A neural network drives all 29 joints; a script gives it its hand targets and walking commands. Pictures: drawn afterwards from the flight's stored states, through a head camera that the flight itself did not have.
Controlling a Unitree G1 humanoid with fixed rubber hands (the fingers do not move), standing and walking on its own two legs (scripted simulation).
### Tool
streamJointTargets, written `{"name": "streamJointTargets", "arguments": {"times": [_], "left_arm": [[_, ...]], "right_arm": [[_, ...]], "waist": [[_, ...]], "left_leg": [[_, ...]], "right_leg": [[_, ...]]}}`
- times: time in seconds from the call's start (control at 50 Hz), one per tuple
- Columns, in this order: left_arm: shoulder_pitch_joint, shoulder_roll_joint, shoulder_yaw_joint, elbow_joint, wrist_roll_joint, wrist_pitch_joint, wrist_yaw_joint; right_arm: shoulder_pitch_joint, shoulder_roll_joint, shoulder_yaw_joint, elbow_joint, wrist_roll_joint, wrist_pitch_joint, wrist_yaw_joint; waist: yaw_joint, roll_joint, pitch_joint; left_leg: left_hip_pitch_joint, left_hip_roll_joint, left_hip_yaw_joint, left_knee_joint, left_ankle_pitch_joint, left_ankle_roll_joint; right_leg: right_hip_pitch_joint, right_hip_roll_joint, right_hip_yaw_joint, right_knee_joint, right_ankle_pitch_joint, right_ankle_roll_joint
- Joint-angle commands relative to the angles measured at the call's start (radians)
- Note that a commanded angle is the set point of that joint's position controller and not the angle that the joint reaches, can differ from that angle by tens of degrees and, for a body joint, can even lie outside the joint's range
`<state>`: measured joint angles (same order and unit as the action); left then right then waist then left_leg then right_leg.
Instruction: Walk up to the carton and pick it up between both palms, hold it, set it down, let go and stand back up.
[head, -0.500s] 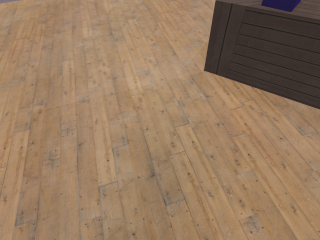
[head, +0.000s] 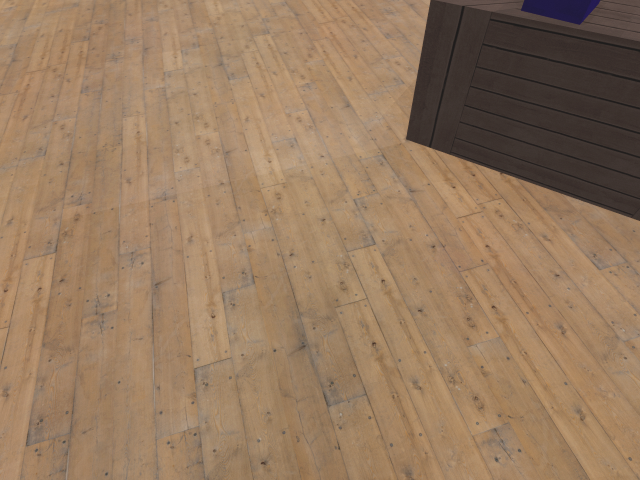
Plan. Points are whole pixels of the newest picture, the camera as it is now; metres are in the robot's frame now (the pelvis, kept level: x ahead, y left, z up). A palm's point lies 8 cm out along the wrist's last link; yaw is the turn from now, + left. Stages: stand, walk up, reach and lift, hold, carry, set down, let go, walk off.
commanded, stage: stand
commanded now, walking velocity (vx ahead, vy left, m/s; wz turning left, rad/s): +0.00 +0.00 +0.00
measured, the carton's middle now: out of the picture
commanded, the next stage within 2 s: walk up in 0.72 s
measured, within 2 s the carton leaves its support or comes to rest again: neither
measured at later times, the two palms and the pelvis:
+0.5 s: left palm out of the picture -0.03 +0.20 -0.15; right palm out of the picture -0.05 -0.19 -0.15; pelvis +0.00 -0.01 +0.00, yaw +0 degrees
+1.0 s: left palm out of the picture -0.05 +0.20 -0.15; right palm out of the picture -0.04 -0.22 -0.16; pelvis -0.01 -0.01 -0.01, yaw -3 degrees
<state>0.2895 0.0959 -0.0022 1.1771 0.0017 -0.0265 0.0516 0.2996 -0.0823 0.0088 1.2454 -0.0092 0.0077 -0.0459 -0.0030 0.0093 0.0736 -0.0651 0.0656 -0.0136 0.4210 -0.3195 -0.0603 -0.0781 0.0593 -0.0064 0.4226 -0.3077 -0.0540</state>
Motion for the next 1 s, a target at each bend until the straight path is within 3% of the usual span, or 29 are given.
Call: {"name": "streamJointTargets", "arguments": {"times": [0.0, 0.02, 0.04, 0.08, 0.1, 0.16, 0.22, 0.24, 0.26, 0.3, 0.34, 0.36, 0.4, 0.42, 0.44, 0.46, 0.48, 0.5, 0.52, 0.54, 0.64, 0.76, 0.84, 0.86, 0.88, 0.9, 0.92, 0.94, 0.98], "left_arm": [[0.128, 0.095, 0.019, -0.005, -0.004, -0.01, 0.003], [0.089, 0.119, 0.022, -0.018, 0.003, -0.011, 0.005], [0.078, 0.13, 0.029, -0.027, 0.0, -0.012, -0.002], [0.121, 0.081, 0.014, -0.006, 0.0, -0.008, 0.002], [0.115, 0.083, 0.015, -0.004, 0.006, -0.007, -0.001], [0.145, 0.035, -0.001, 0.009, -0.006, -0.007, 0.001], [0.127, 0.108, 0.013, -0.012, -0.003, -0.015, -0.003], [0.127, 0.095, 0.018, -0.018, -0.001, -0.016, -0.003], [0.101, 0.085, 0.01, -0.022, 0.004, -0.023, -0.005], [0.123, 0.093, 0.015, -0.01, -0.006, -0.019, -0.004], [0.135, 0.099, 0.014, -0.008, 0.003, -0.014, 0.0], [0.122, 0.071, 0.01, -0.011, 0.007, -0.016, 0.003], [0.152, 0.097, 0.014, -0.005, 0.004, -0.017, -0.002], [0.13, 0.101, 0.009, -0.009, 0.002, -0.019, -0.002], [0.135, 0.072, 0.009, -0.01, -0.001, -0.014, -0.004], [0.157, 0.081, 0.011, 0.0, -0.001, -0.013, 0.004], [0.116, 0.077, 0.003, -0.013, 0.0, -0.016, -0.001], [0.153, 0.111, 0.012, -0.012, 0.001, -0.016, 0.003], [0.135, 0.076, 0.007, -0.011, 0.001, -0.014, 0.002], [0.155, 0.112, 0.015, -0.005, 0.0, -0.014, -0.005], [0.146, 0.09, 0.008, -0.008, 0.002, -0.016, -0.001], [0.148, 0.067, 0.006, -0.003, -0.003, -0.01, -0.002], [0.138, 0.089, 0.016, -0.016, -0.005, -0.015, 0.004], [0.14, 0.114, 0.014, -0.002, -0.004, -0.014, 0.004], [0.172, 0.101, 0.015, 0.003, -0.004, -0.012, 0.004], [0.188, 0.255, 0.053, -0.055, 0.018, -0.013, 0.001], [0.163, 0.287, 0.06, -0.077, 0.02, -0.005, -0.008], [0.136, 0.29, 0.063, -0.085, 0.015, -0.003, -0.015], [0.119, 0.278, 0.068, -0.103, 0.017, 0.0, -0.02]], "right_arm": [[0.11, -0.103, -0.014, 0.002, 0.002, -0.003, -0.005], [0.1, -0.08, -0.011, -0.003, -0.002, -0.006, -0.009], [0.082, -0.122, -0.016, -0.006, -0.005, -0.007, -0.007], [0.144, -0.105, -0.013, 0.004, 0.003, -0.01, -0.009], [0.131, -0.051, -0.004, 0.015, 0.004, -0.008, -0.005], [0.134, -0.061, -0.005, 0.01, 0.006, -0.003, -0.002], [0.138, -0.122, -0.019, -0.004, 0.002, -0.008, -0.006], [0.099, -0.073, -0.007, -0.006, -0.005, -0.011, -0.008], [0.122, -0.092, -0.011, -0.002, 0.006, -0.007, -0.007], [0.126, -0.069, -0.007, 0.0, 0.006, -0.001, -0.006], [0.114, -0.096, -0.011, -0.005, 0.0, -0.008, -0.011], [0.122, -0.082, -0.007, -0.006, -0.003, -0.006, -0.007], [0.142, -0.1, -0.01, 0.01, 0.003, 0.003, -0.009], [0.153, -0.054, -0.002, 0.008, 0.011, 0.003, -0.006], [0.143, -0.091, -0.008, 0.006, -0.002, -0.001, -0.009], [0.125, -0.06, 0.001, -0.001, 0.001, -0.002, -0.003], [0.118, -0.093, -0.01, -0.002, 0.008, 0.002, -0.003], [0.141, -0.076, 0.0, 0.008, 0.005, -0.001, -0.009], [0.141, -0.098, -0.009, 0.009, -0.001, -0.002, -0.007], [0.131, -0.093, -0.01, 0.02, 0.005, -0.002, -0.01], [0.129, -0.081, -0.005, 0.009, 0.01, 0.005, -0.008], [0.131, -0.098, -0.013, 0.007, 0.006, 0.007, -0.003], [0.098, -0.101, -0.013, 0.0, -0.003, 0.0, -0.006], [0.122, -0.074, -0.003, -0.002, 0.007, -0.001, -0.002], [0.113, -0.079, -0.005, -0.005, 0.005, -0.001, -0.002], [-0.027, -0.203, -0.045, -0.142, -0.063, -0.035, -0.003], [-0.048, -0.218, -0.055, -0.165, -0.061, -0.041, 0.0], [-0.057, -0.181, -0.043, -0.183, -0.057, -0.045, 0.004], [-0.044, -0.15, -0.024, -0.225, -0.055, -0.055, 0.013]], "waist": [[0.015, 0.017, 0.043], [0.003, 0.016, 0.075], [0.017, 0.001, 0.058], [-0.007, -0.03, 0.053], [0.003, 0.023, 0.079], [-0.006, 0.013, 0.065], [-0.007, -0.009, -0.005], [0.02, 0.008, 0.019], [-0.002, 0.02, 0.036], [0.004, -0.011, 0.042], [0.009, 0.01, 0.042], [-0.007, -0.013, 0.061], [0.008, -0.017, 0.061], [-0.017, 0.01, 0.04], [0.008, -0.009, 0.055], [0.006, -0.022, 0.05], [-0.004, 0.01, 0.065], [0.014, -0.028, 0.03], [0.006, -0.013, 0.04], [0.028, 0.033, 0.035], [0.001, -0.038, 0.054], [0.008, 0.008, 0.042], [0.014, 0.033, 0.078], [-0.006, -0.006, 0.079], [0.012, 0.004, 0.033], [0.029, -0.01, 0.005], [0.037, -0.022, 0.031], [0.027, -0.055, 0.092], [0.031, -0.132, 0.154]], "left_leg": [[-0.071, 0.039, 0.003, -0.069, 0.278, 0.04], [-0.087, 0.036, 0.01, -0.054, 0.259, 0.032], [-0.087, 0.035, 0.001, -0.063, 0.262, 0.033], [-0.057, 0.045, 0.001, -0.064, 0.272, 0.036], [-0.092, 0.036, 0.002, -0.059, 0.267, 0.037], [-0.064, 0.031, -0.005, -0.057, 0.269, 0.039], [-0.013, 0.039, 0.004, -0.062, 0.325, 0.046], [-0.054, 0.04, 0.006, -0.035, 0.37, 0.038], [-0.044, 0.042, 0.005, -0.045, 0.354, 0.037], [-0.085, 0.032, 0.021, -0.044, 0.314, 0.03], [-0.055, 0.039, -0.002, -0.052, 0.299, 0.038], [-0.092, 0.041, 0.006, -0.045, 0.313, 0.034], [-0.087, 0.034, 0.03, -0.036, 0.291, 0.032], [-0.035, 0.039, 0.009, -0.046, 0.29, 0.03], [-0.076, 0.044, 0.006, -0.051, 0.317, 0.032], [-0.089, 0.035, 0.007, -0.063, 0.243, 0.032], [-0.088, 0.036, 0.006, -0.052, 0.282, 0.03], [-0.087, 0.04, 0.0, -0.054, 0.27, 0.029], [-0.073, 0.037, 0.01, -0.06, 0.29, 0.025], [-0.076, 0.027, 0.01, -0.058, 0.255, 0.029], [-0.083, 0.038, 0.019, -0.053, 0.228, 0.02], [-0.087, 0.025, 0.016, -0.052, 0.221, 0.016], [-0.098, 0.04, 0.011, -0.05, 0.232, 0.019], [-0.092, 0.041, 0.017, -0.059, 0.236, 0.014], [-0.083, 0.025, 0.029, -0.04, 0.212, 0.012], [-0.087, 0.025, 0.067, 0.171, -0.186, 0.079], [-0.123, -0.003, 0.045, 0.214, -0.248, 0.103], [-0.16, -0.004, 0.035, 0.213, -0.291, 0.098], [-0.309, -0.049, 0.062, 0.257, -0.275, 0.107]], "right_leg": [[-0.008, -0.144, 0.097, -0.069, 0.42, -0.023], [-0.038, -0.137, 0.096, -0.075, 0.432, -0.02], [-0.029, -0.129, 0.093, -0.068, 0.453, -0.019], [-0.046, -0.128, 0.078, -0.069, 0.453, -0.012], [-0.027, -0.132, 0.094, -0.08, 0.419, -0.015], [-0.054, -0.134, 0.099, -0.072, 0.422, -0.015], [-0.044, -0.133, 0.09, -0.055, 0.47, -0.013], [-0.032, -0.125, 0.074, -0.054, 0.485, -0.013], [-0.039, -0.14, 0.091, -0.054, 0.53, -0.016], [-0.011, -0.145, 0.095, -0.041, 0.553, -0.022], [-0.031, -0.139, 0.094, -0.062, 0.513, -0.02], [-0.022, -0.142, 0.088, -0.053, 0.553, -0.015], [-0.004, -0.152, 0.096, -0.052, 0.608, 0.001], [-0.048, -0.145, 0.101, -0.056, 0.587, -0.019], [-0.026, -0.137, 0.091, -0.057, 0.5, -0.017], [-0.019, -0.131, 0.083, -0.07, 0.47, -0.003], [-0.028, -0.142, 0.102, -0.069, 0.486, -0.014], [-0.009, -0.135, 0.088, -0.07, 0.472, -0.013], [-0.013, -0.129, 0.088, -0.064, 0.466, -0.018], [0.002, -0.145, 0.113, -0.071, 0.467, -0.004], [-0.009, -0.136, 0.106, -0.076, 0.516, -0.013], [-0.027, -0.13, 0.109, -0.089, 0.385, -0.016], [-0.039, -0.143, 0.098, -0.097, 0.447, -0.011], [-0.04, -0.133, 0.103, -0.082, 0.444, -0.023], [0.002, -0.145, 0.112, -0.093, 0.48, -0.012], [-0.099, -0.126, 0.297, -0.02, -0.132, -0.005], [-0.198, -0.159, 0.375, -0.091, -0.421, -0.005], [-0.265, -0.169, 0.395, -0.107, -0.567, -0.037], [-0.208, -0.212, 0.457, -0.15, -0.61, -0.097]]}}
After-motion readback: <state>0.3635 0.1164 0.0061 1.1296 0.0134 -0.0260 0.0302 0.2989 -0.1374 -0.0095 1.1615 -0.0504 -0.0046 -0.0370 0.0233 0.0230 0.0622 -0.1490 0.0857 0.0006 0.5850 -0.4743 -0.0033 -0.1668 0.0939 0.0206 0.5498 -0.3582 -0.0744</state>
